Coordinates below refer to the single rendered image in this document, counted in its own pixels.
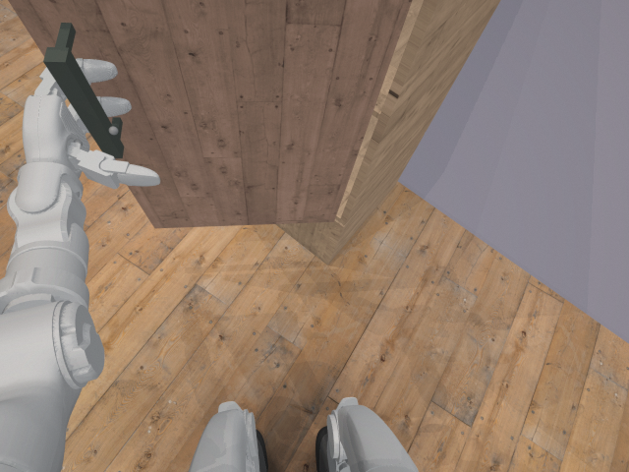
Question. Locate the left robot upper arm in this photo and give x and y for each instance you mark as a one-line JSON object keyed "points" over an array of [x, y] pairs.
{"points": [[48, 353]]}

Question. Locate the right robot shin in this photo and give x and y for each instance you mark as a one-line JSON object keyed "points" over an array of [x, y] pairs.
{"points": [[333, 465]]}

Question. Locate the cupboard door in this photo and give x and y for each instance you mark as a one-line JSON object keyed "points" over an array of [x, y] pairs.
{"points": [[250, 111]]}

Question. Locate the handle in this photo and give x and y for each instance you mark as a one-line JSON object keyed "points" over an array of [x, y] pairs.
{"points": [[64, 68]]}

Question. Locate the robot left forearm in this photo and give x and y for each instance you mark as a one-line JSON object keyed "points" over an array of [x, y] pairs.
{"points": [[49, 259]]}

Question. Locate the left robot hand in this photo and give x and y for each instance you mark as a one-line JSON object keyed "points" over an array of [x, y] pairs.
{"points": [[50, 128]]}

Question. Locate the robot right thigh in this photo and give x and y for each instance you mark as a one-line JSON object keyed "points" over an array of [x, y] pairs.
{"points": [[359, 436]]}

